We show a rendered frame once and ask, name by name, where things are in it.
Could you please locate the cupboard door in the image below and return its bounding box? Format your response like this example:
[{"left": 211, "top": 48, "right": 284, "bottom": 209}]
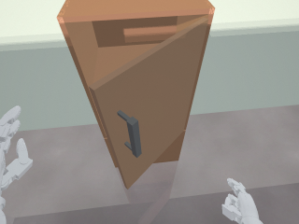
[{"left": 88, "top": 18, "right": 208, "bottom": 189}]

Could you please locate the handle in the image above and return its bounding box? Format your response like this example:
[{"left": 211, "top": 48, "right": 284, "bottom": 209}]
[{"left": 117, "top": 110, "right": 142, "bottom": 158}]

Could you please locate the left robot hand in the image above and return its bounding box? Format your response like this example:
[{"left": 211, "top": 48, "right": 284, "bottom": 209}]
[{"left": 0, "top": 105, "right": 33, "bottom": 196}]

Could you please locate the right robot hand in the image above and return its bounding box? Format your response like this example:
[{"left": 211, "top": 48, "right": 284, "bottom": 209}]
[{"left": 221, "top": 178, "right": 259, "bottom": 224}]

